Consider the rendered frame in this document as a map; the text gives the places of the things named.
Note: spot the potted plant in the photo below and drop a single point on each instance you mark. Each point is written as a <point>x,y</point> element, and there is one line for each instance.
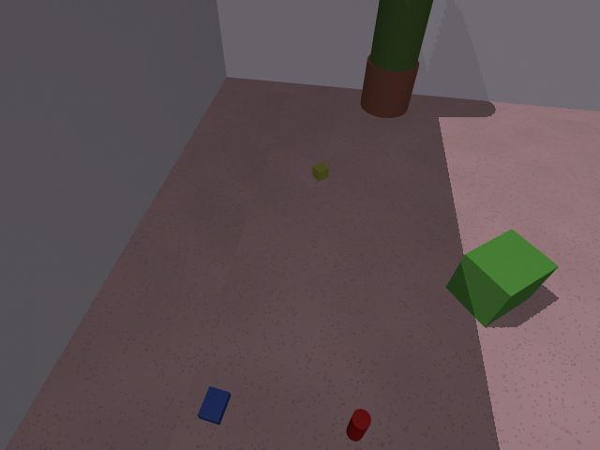
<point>393,63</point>

